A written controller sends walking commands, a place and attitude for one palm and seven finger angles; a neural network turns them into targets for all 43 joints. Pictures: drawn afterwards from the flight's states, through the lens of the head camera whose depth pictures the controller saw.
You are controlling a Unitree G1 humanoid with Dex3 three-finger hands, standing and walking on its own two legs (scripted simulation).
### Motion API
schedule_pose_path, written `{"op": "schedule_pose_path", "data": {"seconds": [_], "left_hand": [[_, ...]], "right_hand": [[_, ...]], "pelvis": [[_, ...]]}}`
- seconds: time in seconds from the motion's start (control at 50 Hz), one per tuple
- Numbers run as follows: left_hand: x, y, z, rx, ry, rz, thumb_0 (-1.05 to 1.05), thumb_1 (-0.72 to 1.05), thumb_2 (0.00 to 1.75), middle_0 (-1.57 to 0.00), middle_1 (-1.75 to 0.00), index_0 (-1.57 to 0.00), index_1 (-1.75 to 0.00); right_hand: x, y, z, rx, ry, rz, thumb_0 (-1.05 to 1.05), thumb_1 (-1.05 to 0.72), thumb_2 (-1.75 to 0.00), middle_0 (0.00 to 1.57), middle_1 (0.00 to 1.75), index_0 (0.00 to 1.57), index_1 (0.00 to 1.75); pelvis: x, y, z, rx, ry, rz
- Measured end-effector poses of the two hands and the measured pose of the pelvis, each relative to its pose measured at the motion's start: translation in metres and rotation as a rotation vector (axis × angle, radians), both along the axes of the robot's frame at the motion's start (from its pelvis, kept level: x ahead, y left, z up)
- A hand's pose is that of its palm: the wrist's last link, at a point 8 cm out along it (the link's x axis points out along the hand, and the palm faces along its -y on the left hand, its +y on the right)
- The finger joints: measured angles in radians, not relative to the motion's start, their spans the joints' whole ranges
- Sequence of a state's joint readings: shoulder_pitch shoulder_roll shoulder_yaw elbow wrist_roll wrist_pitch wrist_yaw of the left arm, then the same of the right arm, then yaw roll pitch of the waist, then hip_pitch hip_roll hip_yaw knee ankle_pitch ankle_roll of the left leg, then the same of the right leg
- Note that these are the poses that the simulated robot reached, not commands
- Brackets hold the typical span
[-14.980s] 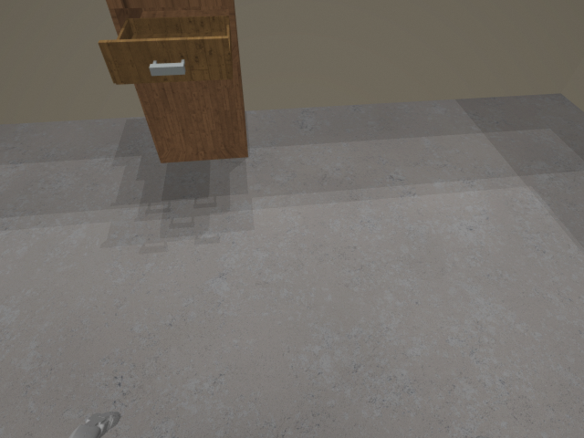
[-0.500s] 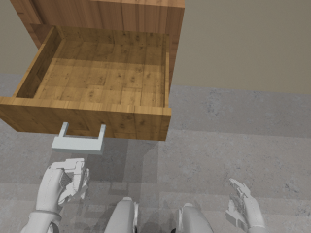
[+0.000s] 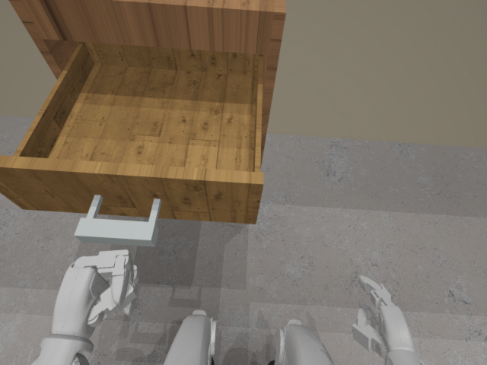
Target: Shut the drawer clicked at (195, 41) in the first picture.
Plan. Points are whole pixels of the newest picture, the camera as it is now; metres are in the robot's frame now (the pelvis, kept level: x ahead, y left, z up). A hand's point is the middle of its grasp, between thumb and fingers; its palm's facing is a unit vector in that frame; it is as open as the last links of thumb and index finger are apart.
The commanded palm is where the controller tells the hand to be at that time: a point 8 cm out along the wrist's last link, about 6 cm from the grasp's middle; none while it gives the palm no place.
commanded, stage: push the drawer shut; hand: left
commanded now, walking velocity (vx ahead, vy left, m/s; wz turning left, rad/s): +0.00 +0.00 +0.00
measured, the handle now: (122, 217) +0.33 +0.21 +0.04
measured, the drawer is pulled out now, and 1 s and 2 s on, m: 0.29 0.23 0.10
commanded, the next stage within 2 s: none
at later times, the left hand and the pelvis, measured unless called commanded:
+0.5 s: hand (132, 270) +0.25 +0.18 +0.03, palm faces -0.04 -1.00 -0.07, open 3.2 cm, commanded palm +0.26 +0.23 +0.04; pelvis -0.01 +0.00 +0.00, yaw +0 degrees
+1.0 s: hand (140, 235) +0.30 +0.18 +0.03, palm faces -0.05 -1.00 -0.06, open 3.2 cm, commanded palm +0.31 +0.23 +0.04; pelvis -0.03 +0.01 +0.00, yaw +0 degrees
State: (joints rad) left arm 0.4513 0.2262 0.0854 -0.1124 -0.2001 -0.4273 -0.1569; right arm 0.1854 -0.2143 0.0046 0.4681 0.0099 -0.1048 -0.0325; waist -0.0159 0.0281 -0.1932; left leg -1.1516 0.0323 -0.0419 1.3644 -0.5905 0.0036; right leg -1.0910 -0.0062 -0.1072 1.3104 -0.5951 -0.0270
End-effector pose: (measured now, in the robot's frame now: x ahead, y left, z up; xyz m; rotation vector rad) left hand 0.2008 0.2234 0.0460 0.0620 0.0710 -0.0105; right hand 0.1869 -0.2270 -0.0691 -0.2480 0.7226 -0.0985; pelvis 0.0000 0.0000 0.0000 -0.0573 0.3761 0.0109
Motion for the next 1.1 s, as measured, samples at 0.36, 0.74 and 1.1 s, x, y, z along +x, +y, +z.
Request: {"op": "schedule_pose_path", "data": {"seconds": [0.36,0.74,1.1], "left_hand": [[0.027,0.006,-0.009,0.008,0.013,-0.032,0.03,0.83,0.9,-1.4,-1.6,-1.39,-1.6],[0.051,0.013,-0.013,0.006,-0.039,-0.042,0.01,0.74,0.93,-1.4,-1.6,-1.4,-1.6],[0.097,0.011,-0.012,0.001,-0.053,-0.028,0.04,0.74,0.93,-1.4,-1.6,-1.4,-1.6]], "right_hand": [[-0.024,-0.014,-0.008,-0.027,0.062,-0.018,0.01,-0.9,-0.9,0.2,0.3,0.2,0.3],[-0.04,-0.005,-0.015,-0.043,0.078,0.011,0.01,-0.9,-0.9,0.21,0.3,0.2,0.3],[-0.069,-0.005,-0.015,-0.061,0.153,-0.016,0.01,-0.9,-0.9,0.21,0.3,0.21,0.3]], "pelvis": [[-0.005,-0.003,0.0,-0.004,0.003,0.002],[-0.025,0.004,-0.003,-0.007,-0.01,0.013],[-0.031,0.011,0.002,-0.004,-0.014,0.009]]}}
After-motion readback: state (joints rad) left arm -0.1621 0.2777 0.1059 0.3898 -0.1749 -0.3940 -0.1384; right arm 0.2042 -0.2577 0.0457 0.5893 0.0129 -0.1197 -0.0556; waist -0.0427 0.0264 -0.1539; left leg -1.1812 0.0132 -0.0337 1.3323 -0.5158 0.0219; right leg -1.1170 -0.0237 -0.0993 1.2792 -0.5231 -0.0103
